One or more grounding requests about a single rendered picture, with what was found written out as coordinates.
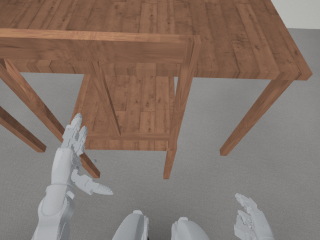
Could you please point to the chair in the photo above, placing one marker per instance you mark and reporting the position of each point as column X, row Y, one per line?
column 121, row 112

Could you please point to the right robot hand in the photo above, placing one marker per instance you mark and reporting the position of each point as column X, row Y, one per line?
column 256, row 226

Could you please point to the left robot hand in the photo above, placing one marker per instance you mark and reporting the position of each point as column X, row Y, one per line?
column 67, row 157

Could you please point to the robot left forearm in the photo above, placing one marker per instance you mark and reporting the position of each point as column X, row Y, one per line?
column 55, row 212

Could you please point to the table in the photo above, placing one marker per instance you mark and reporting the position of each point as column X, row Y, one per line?
column 240, row 39

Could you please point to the left robot shin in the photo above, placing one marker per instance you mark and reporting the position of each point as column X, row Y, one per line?
column 137, row 212

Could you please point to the robot left thigh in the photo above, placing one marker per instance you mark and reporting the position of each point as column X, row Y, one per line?
column 134, row 227

